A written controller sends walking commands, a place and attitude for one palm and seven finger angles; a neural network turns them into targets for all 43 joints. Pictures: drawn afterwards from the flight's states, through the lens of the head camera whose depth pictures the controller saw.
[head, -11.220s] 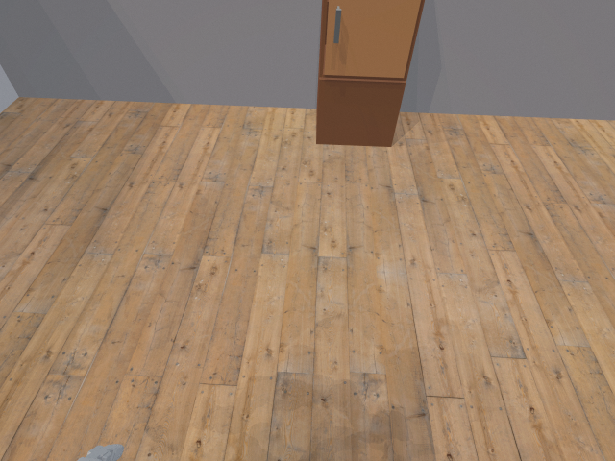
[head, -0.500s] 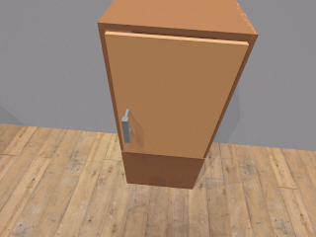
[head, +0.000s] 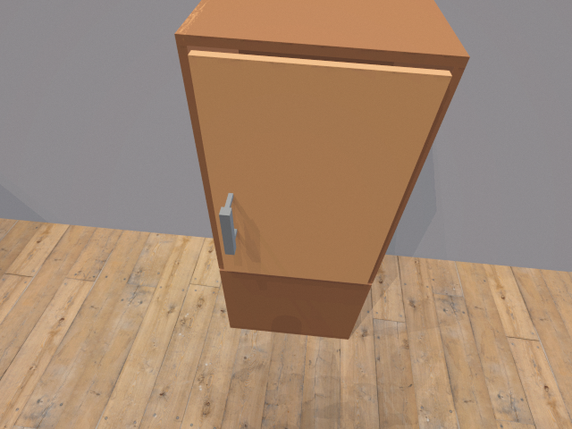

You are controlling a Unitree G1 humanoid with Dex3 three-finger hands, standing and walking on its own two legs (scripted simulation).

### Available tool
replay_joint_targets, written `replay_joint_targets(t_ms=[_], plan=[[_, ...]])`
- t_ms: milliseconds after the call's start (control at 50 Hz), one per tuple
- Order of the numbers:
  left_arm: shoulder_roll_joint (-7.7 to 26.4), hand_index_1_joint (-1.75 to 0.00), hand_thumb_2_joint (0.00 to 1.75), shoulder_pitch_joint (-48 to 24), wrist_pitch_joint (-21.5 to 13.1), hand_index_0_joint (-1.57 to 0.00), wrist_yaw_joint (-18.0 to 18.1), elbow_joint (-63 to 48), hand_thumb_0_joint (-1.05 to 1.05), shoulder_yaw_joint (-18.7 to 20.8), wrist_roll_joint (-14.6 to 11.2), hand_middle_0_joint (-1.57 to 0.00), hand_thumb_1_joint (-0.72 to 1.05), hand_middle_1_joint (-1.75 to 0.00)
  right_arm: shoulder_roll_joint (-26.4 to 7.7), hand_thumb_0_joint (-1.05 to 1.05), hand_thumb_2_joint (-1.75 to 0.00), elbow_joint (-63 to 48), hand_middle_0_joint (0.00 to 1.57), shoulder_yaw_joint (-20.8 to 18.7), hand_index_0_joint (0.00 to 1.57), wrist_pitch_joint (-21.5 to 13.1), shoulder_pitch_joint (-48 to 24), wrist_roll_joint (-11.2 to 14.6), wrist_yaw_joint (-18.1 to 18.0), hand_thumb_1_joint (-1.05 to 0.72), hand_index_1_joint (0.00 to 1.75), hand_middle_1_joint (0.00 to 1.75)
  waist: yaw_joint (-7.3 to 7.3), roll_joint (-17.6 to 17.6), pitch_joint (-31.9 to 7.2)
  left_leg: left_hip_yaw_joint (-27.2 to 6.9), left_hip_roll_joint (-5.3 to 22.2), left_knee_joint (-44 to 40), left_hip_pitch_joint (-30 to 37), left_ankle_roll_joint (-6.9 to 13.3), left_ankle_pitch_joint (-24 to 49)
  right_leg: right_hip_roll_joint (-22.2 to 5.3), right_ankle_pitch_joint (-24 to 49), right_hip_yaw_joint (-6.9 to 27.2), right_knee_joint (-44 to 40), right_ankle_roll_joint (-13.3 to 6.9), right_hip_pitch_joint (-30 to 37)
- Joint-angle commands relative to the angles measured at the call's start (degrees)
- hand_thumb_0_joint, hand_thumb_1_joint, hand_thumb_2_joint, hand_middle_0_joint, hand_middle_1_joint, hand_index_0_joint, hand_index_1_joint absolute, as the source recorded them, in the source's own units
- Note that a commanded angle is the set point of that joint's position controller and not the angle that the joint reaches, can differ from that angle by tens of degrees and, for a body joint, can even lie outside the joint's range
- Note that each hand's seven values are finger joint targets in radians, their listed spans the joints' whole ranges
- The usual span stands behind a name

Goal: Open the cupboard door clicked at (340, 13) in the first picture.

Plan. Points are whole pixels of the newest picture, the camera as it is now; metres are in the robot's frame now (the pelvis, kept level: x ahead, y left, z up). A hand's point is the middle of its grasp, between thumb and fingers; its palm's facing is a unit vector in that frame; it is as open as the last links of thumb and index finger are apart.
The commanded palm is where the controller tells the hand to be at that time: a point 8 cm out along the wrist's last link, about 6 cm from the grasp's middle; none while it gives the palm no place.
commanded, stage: raise the hand with hooked fingers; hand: left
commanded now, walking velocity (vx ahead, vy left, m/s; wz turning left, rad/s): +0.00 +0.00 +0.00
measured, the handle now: (230, 224) +0.54 +0.16 -0.11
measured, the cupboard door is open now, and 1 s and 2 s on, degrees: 0 0 0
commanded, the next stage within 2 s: none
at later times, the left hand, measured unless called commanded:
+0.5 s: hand (147, 419) +0.15 +0.20 -0.07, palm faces +0.13 -0.99 -0.10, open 9.5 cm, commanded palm +0.15 +0.25 -0.07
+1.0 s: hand (140, 383) +0.20 +0.24 -0.10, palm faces -0.07 -1.00 -0.04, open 12.5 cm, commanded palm +0.19 +0.29 -0.07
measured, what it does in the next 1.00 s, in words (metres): lowers itself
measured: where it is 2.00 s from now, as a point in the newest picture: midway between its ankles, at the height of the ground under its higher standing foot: outside the picture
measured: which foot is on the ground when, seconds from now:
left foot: down 0.00-1.00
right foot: down 0.00-1.00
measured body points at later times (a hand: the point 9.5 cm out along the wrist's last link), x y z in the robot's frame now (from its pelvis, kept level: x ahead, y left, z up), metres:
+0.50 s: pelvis -0.02 -0.04 -0.12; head +0.05 -0.01 +0.32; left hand +0.14 +0.25 -0.06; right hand +0.23 -0.26 -0.17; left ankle +0.03 +0.10 -0.74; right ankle +0.00 -0.13 -0.74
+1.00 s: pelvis -0.03 +0.00 -0.12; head +0.06 +0.03 +0.32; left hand +0.20 +0.29 -0.09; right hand +0.14 -0.26 -0.19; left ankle +0.03 +0.10 -0.74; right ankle +0.00 -0.13 -0.74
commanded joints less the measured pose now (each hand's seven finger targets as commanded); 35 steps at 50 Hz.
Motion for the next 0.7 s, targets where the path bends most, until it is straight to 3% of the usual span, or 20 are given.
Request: replay_joint_targets(t_ms=[0,20,40,60,80,120,140,160,200,220,260,280,340,380,440,480,520,600,660,680], plan=[[-2.83,-0.37,0.85,-11.39,-7.76,-0.21,1.66,-36.82,0.0,-4.06,-6.75,-0.21,0.78,-0.37,-11.05,0.0,-0.9,-17.35,0.2,-1.82,0.2,-10.3,-7.85,2.78,-2.0,-0.9,0.3,0.3,-3.11,6.44,0.48,-7.9,2.15,-5.9,-4.01,-1.27,-12.84,1.68,-5.15,-4.31,2.04,-1.34,-9.9],[-0.22,-0.39,0.84,-11.78,-10.75,-0.21,0.63,-36.41,0.0,-2.1,-6.23,-0.21,0.76,-0.39,-12.24,0.0,-0.9,-18.33,0.2,-2.61,0.2,-11.45,-9.19,2.22,-2.24,-0.9,0.3,0.3,-4.18,3.77,1.3,-7.98,1.63,-3.02,-4.88,-1.1,-13.79,1.7,-7.69,-3.83,1.41,-1.12,-12.64],[0.62,-0.4,0.83,-11.2,-13.78,-0.21,-0.4,-32.19,0.0,-0.42,-5.64,-0.21,0.74,-0.4,-12.8,0.0,-0.9,-19.06,0.2,-3.03,0.2,-12.02,-8.78,1.15,-2.16,-0.9,0.3,0.3,-4.55,-1.61,3.94,-8.29,0.83,0.15,-8.79,-1.16,-14.71,1.95,-10.67,-4.15,2.62,-0.94,-16.9],[-0.1,-0.42,0.82,-9.26,-16.31,-0.21,-2.03,-25.29,0.0,0.43,-5.02,-0.21,0.71,-0.42,-13.02,0.0,-0.9,-20.32,0.2,-3.56,0.2,-11.89,-8.23,0.8,-1.58,-0.9,0.3,0.3,-4.6,-3.62,5.57,-7.77,-0.23,3.98,-12.64,-1.56,-14.91,2.0,-13.13,-4.44,4.58,-0.95,-21.34],[-1.4,-0.43,0.81,-7.88,-19.78,-0.22,-4.28,-20.26,0.0,1.34,-5.51,-0.22,0.69,-0.43,-12.65,0.0,-0.9,-21.31,0.2,-4.01,0.2,-11.78,-8.26,0.0,-1.0,-0.9,0.3,0.3,-3.69,-11.49,4.56,-7.9,-0.24,7.73,-16.94,-1.96,-15.11,2.18,-15.92,-4.92,7.75,-0.95,-25.61],[-1.3,-0.47,0.79,2.91,-28.05,-0.22,-10.93,-16.51,0.0,4.49,-7.47,-0.22,0.64,-0.47,-12.08,0.0,-0.9,-24.65,0.2,-5.5,0.2,-12.43,-9.86,-0.91,0.45,-0.9,0.3,0.3,1.01,-16.59,-1.01,-5.69,-0.82,15.47,-23.77,-2.22,-13.18,2.19,-20.0,-3.62,13.21,-1.32,-30.15],[-0.41,-0.48,0.78,6.37,-31.87,-0.22,-14.65,-16.64,0.0,5.82,-8.53,-0.22,0.62,-0.48,-12.05,0.0,-0.9,-26.18,0.2,-6.03,0.2,-12.5,-10.56,-1.22,1.41,-0.9,0.3,0.3,2.38,-16.08,-4.32,-5.07,-1.25,18.6,-26.2,-2.31,-11.41,2.06,-18.2,-2.46,15.67,-1.68,-29.78],[2.96,-0.5,0.77,9.74,-34.83,-0.22,-18.58,-14.06,0.0,9.81,-9.03,-0.22,0.6,-0.5,-12.13,0.0,-0.9,-27.68,0.2,-6.75,0.2,-12.17,-10.58,-0.84,2.69,-0.9,0.3,0.3,4.16,-11.48,-7.24,-4.54,-1.72,21.1,-26.96,-2.65,-7.96,1.89,-13.7,-1.07,18.49,-2.53,-27.94],[7.24,-0.53,0.75,5.78,-40.41,-0.22,-25.81,-16.32,0.0,12.26,-9.39,-0.22,0.55,-0.53,-12.46,0.0,-0.9,-30.98,0.2,-7.43,0.2,-11.86,-12.9,-0.63,3.81,-0.9,0.3,0.3,3.26,-4.87,-12.19,-3.92,-2.13,27.06,-30.77,-2.78,-5.32,1.24,-7.23,0.42,24.35,-2.98,-28.53],[9.3,-0.54,0.74,6.2,-40.97,-0.23,-27.3,-16.83,0.0,15.1,-9.45,-0.23,0.53,-0.54,-12.07,0.0,-0.9,-32.36,0.2,-7.61,0.2,-11.49,-13.14,-0.35,3.87,-0.9,0.3,0.3,4.3,-2.76,-14.7,-3.19,-2.23,29.17,-32.75,-2.18,-4.89,1.08,-5.75,1.7,26.3,-2.84,-28.9],[14.05,-0.57,0.72,1.02,-39.94,-0.23,-27.87,-24.76,0.0,19.4,-11.2,-0.23,0.48,-0.57,-11.91,0.0,-0.9,-34.73,0.2,-7.62,0.2,-10.13,-13.23,-0.57,3.42,-0.9,0.3,0.3,5.13,2.58,-18.69,-2.65,-2.25,31.95,-35.05,-1.65,-5.42,1.05,-6.85,4.34,28.43,-2.65,-29.05],[13.68,-0.58,0.71,-2.33,-39.76,-0.23,-27.7,-31.24,0.0,19.13,-12.63,-0.23,0.46,-0.58,-11.78,0.0,-0.9,-36.44,0.2,-7.42,0.2,-9.76,-13.96,-0.53,3.08,-0.9,0.3,0.3,4.86,5.93,-21.3,-2.56,-2.05,33.03,-34.46,-1.38,-5.77,0.97,-8.06,5.64,28.66,-2.36,-29.29],[14.61,-0.63,0.68,-8.69,-41.98,-0.24,-25.05,-47.26,0.0,20.85,-15.36,-0.24,0.39,-0.63,-10.31,0.0,-0.9,-36.22,0.2,-7.07,0.2,-9.45,-12.11,-0.59,1.89,-0.9,0.3,0.3,2.58,12.74,-26.8,-4.3,-0.37,36.15,-30.39,-0.45,-2.81,1.95,-4.72,5.43,30.48,-2.31,-31.74],[14.27,-0.66,0.66,-11.75,-43.85,-0.24,-24.91,-55.13,0.0,18.72,-15.5,-0.24,0.34,-0.66,-10.09,0.0,-0.9,-34.51,0.2,-6.75,0.2,-9.64,-10.69,-1.23,0.74,-0.9,0.3,0.3,0.09,12.1,-29.05,-5.48,0.36,39.69,-30.53,0.12,0.03,2.44,-0.23,6.15,32.21,-2.08,-33.93],[11.93,-0.7,0.63,-13.83,-43.51,-0.25,-27.8,-50.07,0.0,14.14,-14.92,-0.25,0.27,-0.7,-10.93,0.0,-0.9,-30.85,0.2,-5.98,0.2,-10.39,-9.53,-1.15,-0.29,-0.9,0.3,0.3,-4.4,9.41,-22.87,-6.41,0.99,42.97,-35.79,0.26,-3.85,2.8,-4.76,6.03,31.45,-1.42,-40.0],[11.87,-0.74,0.61,-14.53,-40.04,-0.25,-32.08,-41.8,0.0,13.08,-15.48,-0.25,0.22,-0.74,-12.05,0.0,-0.9,-29.47,0.2,-5.58,0.2,-10.83,-9.31,-0.44,-1.23,-0.9,0.3,0.3,-5.69,4.91,-19.64,-6.95,1.08,44.62,-39.87,0.39,-6.54,2.99,-7.78,6.56,30.65,-0.96,-41.67],[12.84,-0.76,0.59,-11.94,-34.19,-0.25,-35.61,-34.43,0.0,14.25,-15.83,-0.25,0.18,-0.76,-12.83,0.0,-0.9,-30.08,0.2,-5.66,0.2,-10.99,-9.26,0.53,-1.8,-0.9,0.3,0.3,-4.78,0.86,-20.2,-6.77,0.79,43.74,-42.05,0.67,-8.38,2.68,-11.5,7.09,28.8,-0.55,-40.33],[19.11,-0.82,0.55,-7.88,-23.18,-0.26,-38.22,-33.06,0.0,23.56,-19.22,-0.26,0.08,-0.82,-12.86,0.0,-0.9,-33.77,0.2,-5.63,0.2,-9.75,-11.25,1.39,-2.05,-0.9,0.3,0.3,0.85,-1.13,-28.47,-6.35,-0.09,40.91,-41.03,0.71,-4.17,1.12,-7.07,7.55,28.0,0.21,-29.79],[21.8,-0.87,0.52,-7.14,-23.37,-0.26,-33.75,-38.44,0.0,29.93,-20.63,-0.26,0.01,-0.87,-10.81,0.0,-0.9,-34.77,0.2,-5.71,0.2,-9.39,-11.54,0.62,-1.74,-0.9,0.3,0.3,3.97,-0.21,-32.67,-7.05,0.37,39.6,-38.83,0.17,0.54,1.42,0.38,5.83,31.06,-0.06,-26.14],[20.06,-0.88,0.51,-7.93,-25.25,-0.27,-31.88,-41.97,0.0,28.72,-20.59,-0.27,-0.01,-0.88,-9.94,0.0,-0.9,-35.05,0.2,-5.39,0.2,-9.63,-11.35,0.35,-1.47,-0.9,0.3,0.3,3.86,1.04,-32.64,-7.1,0.47,38.64,-37.49,0.1,1.71,1.57,1.9,4.83,31.79,-0.32,-27.07]])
